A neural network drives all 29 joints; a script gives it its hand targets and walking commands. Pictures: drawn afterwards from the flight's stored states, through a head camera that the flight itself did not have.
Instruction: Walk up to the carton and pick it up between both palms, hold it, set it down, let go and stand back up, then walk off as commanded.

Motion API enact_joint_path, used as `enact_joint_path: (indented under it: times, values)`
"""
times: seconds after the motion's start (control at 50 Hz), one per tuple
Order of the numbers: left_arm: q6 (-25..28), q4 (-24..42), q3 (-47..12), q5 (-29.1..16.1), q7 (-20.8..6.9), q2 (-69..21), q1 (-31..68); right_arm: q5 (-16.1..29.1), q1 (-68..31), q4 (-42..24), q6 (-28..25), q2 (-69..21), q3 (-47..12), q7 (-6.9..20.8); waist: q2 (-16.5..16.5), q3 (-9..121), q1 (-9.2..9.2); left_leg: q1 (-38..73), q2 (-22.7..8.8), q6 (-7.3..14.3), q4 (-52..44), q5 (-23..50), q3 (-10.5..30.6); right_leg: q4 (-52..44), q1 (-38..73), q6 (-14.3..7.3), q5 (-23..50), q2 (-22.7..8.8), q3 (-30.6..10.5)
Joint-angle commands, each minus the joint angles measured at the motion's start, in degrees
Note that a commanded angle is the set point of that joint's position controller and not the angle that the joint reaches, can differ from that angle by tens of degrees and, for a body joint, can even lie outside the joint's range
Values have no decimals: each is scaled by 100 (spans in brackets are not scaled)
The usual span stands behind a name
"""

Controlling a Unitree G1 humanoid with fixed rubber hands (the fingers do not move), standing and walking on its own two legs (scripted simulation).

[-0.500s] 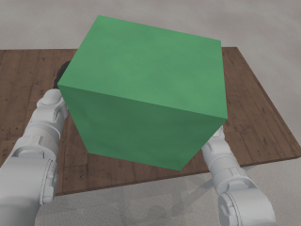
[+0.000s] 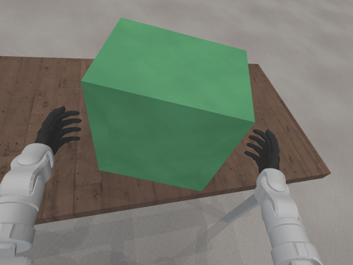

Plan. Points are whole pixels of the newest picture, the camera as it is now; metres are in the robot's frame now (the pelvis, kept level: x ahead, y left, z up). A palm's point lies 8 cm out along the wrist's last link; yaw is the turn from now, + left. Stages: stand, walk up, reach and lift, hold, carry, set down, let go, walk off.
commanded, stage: set down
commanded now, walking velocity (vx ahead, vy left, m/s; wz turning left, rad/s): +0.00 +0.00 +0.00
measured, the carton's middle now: (166, 115) +0.44 -0.02 +0.08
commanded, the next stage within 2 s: none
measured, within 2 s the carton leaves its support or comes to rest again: neither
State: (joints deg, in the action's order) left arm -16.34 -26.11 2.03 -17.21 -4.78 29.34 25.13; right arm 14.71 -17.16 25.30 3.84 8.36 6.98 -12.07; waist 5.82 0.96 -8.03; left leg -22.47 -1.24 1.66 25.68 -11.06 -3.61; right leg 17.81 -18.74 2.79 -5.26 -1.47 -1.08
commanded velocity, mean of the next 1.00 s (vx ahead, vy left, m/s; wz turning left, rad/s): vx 0.00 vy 0.00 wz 0.00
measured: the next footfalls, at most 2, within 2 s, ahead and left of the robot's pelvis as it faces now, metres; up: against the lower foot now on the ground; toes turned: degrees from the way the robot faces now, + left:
none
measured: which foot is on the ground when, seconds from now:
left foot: down 0.00-1.00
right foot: down 0.00-1.00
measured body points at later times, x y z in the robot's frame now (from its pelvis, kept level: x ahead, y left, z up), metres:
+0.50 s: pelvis -0.03 -0.01 +0.00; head -0.04 +0.00 +0.45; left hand +0.33 +0.24 +0.07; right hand +0.24 -0.24 +0.06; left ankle +0.02 +0.08 -0.74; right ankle +0.02 -0.17 -0.74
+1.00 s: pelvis -0.02 -0.01 +0.00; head -0.03 -0.01 +0.45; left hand +0.25 +0.24 +0.05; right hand +0.19 -0.23 +0.02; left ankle +0.02 +0.08 -0.74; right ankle +0.02 -0.17 -0.74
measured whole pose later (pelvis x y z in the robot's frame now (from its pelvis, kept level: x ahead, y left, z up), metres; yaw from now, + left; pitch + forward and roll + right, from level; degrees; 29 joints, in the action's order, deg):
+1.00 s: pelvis -0.02 -0.01 +0.00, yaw -1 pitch -2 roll -1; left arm -11.7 -7.7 0.0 -24.0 -9.1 32.4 -6.7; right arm 14.7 15.9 -6.3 21.0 5.7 1.7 -16.2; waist -1.2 0.8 -1.7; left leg -12.4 -1.3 2.1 25.7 -11.3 -5.0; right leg 20.8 -10.4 2.8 -8.3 -1.6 -1.7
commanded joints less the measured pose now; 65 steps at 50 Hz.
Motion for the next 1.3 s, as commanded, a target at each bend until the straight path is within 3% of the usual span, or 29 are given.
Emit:
enact_joint_path:
  times: [0.0,0.06,0.08,0.1,0.12,0.14,0.18,0.24,0.3,0.32,0.34,0.38,0.4,0.5,0.52,0.58,0.62,0.72,0.74,0.8,0.82,0.92,0.94,1.04,1.06,1.1,1.22,1.26,1.28]
  values:
    - [553,1680,71,-252,34,973,2330,459,-1302,-2065,-19,1145,213,127,-2463,3176,545,2829,-140,-694,-78,1920,178,245,817,-473,491,405,373]
    - [639,1067,277,-290,-91,1201,2194,443,-1298,-2091,139,929,3,36,-2044,2919,709,2490,-13,-504,-218,1678,46,256,1215,-429,755,307,283]
    - [693,908,335,-259,-140,1162,1938,378,-1054,-2055,164,826,22,-8,-1876,2798,675,2446,9,-459,-245,1640,36,232,1348,-441,865,299,241]
    - [670,863,466,-313,-207,1334,1728,422,-970,-2380,184,861,-120,-49,-1621,2848,790,2610,70,-398,-258,1815,-39,195,1479,-388,1047,279,227]
    - [750,376,477,-351,-289,1370,1917,393,-1123,-2191,243,782,-197,-89,-1377,2569,827,2259,115,-285,-308,1447,-70,195,1489,-366,790,234,180]
    - [755,773,491,-410,-321,1503,1713,389,-1003,-2691,257,819,-290,-138,-1161,2749,850,2313,118,-221,-383,1431,-87,182,1792,-335,874,251,160]
    - [912,639,646,-441,-389,1655,1714,290,-1118,-3000,285,780,-353,-231,-696,2711,931,2084,161,-84,-465,1193,-140,196,1914,-266,733,255,136]
    - [1085,-74,600,-675,-492,1764,1492,183,-1120,-3257,383,729,-496,-348,-20,2273,946,1759,211,191,-477,901,-121,181,1902,-188,517,213,115]
    - [1121,-145,593,-741,-598,1674,1275,154,-872,-3501,522,637,-709,-469,197,2007,916,1839,192,309,-504,614,-92,102,1777,-184,172,183,58]
    - [1136,-114,570,-745,-604,1759,1311,171,-845,-3407,576,685,-667,-484,25,1922,925,1804,172,275,-544,501,-75,95,1756,-234,6,179,59]
    - [1138,-191,559,-801,-630,1722,1233,70,-775,-3598,613,645,-587,-537,209,1825,922,1730,166,306,-537,377,-99,111,1687,-234,-88,201,99]
    - [1150,208,446,-825,-629,1697,1150,86,-607,-3725,719,471,-578,-561,-218,1732,906,1711,158,249,-585,106,-71,56,1682,-323,-434,176,38]
    - [1160,160,458,-877,-646,1754,1184,120,-622,-3802,767,453,-574,-592,-162,1734,953,1674,144,262,-562,-3,-83,75,1626,-324,-569,155,29]
    - [1045,899,302,-814,-552,1681,1032,174,-231,-3446,1048,398,-207,-547,-1120,1390,770,1598,-5,-2,-769,-634,150,108,1635,-499,-982,186,28]
    - [1028,1007,317,-749,-507,1704,1139,253,-347,-3473,1113,416,-209,-523,-1236,1380,849,1515,-44,8,-812,-827,192,147,1666,-509,-1065,213,5]
    - [977,1568,264,-621,-416,1654,931,297,-85,-3327,1209,474,40,-450,-1834,1311,743,1563,-129,-134,-945,-1104,312,167,1703,-558,-1000,271,50]
    - [988,2142,235,-613,-323,1559,620,349,43,-3619,1252,415,46,-372,-2129,1460,850,1396,-281,-192,-1072,-1423,464,350,1944,-520,-877,327,104]
    - [886,2668,390,-593,-295,1630,-356,301,902,-3886,1369,269,-36,-295,-2003,1279,950,1558,-206,-260,-1008,-1032,424,248,1866,-539,-767,248,37]
    - [884,2774,391,-604,-280,1638,-497,320,1018,-3940,1372,320,66,-296,-2132,1248,923,1625,-241,-305,-1012,-1085,526,280,1833,-540,-765,239,50]
    - [852,2993,432,-663,-308,1655,-1059,201,1445,-4413,1385,219,18,-287,-1885,1146,1040,1465,-208,-262,-1014,-965,458,275,1923,-515,-789,211,22]
    - [802,2985,451,-699,-339,1570,-1244,148,1686,-4349,1451,72,-86,-302,-1679,1066,1007,1627,-203,-258,-972,-742,424,175,1870,-547,-721,180,50]
    - [840,3236,645,-819,-483,1543,-2301,-7,2597,-5379,1355,0,-460,-407,-1022,628,1255,1419,-51,-119,-873,-244,203,66,1975,-513,-867,114,-34]
    - [841,3152,710,-859,-517,1590,-2383,-84,2750,-5562,1368,-4,-494,-438,-758,635,1272,1403,-27,-61,-856,-164,145,38,1980,-489,-822,86,-51]
    - [953,3333,987,-905,-651,1649,-3079,-288,3578,-6234,1330,12,-756,-541,-292,280,1403,1534,-11,85,-711,65,86,-13,1778,-441,-868,-17,-110]
    - [973,3362,1012,-925,-647,1648,-3109,-260,3611,-6350,1320,-22,-867,-531,-370,138,1489,1482,13,90,-670,116,58,2,1657,-425,-862,-38,-137]
    - [1063,3481,1118,-919,-691,1702,-3253,-300,3822,-6503,1281,12,-783,-583,-322,107,1401,1620,-5,100,-651,46,84,-41,1606,-397,-944,-63,-184]
    - [1249,3801,1042,-885,-625,1690,-3197,-284,3659,-6204,1366,-159,-609,-540,-938,-3,1382,1225,-231,37,-780,-603,192,91,1918,-540,-1223,-12,-226]
    - [1278,4028,871,-839,-528,1606,-3260,-230,3536,-6022,1369,-84,-387,-505,-1501,-144,1249,614,-471,9,-1063,-1253,438,427,2494,-507,-993,169,-94]
    - [1263,3955,882,-733,-518,1562,-3305,-172,3591,-5819,1397,-123,-424,-479,-1742,-318,1290,463,-503,-10,-1144,-1428,466,476,2638,-521,-909,167,-119]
